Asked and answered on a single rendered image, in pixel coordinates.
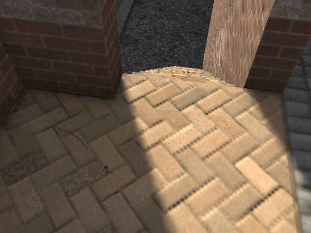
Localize stairs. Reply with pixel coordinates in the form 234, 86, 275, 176
132, 66, 236, 87

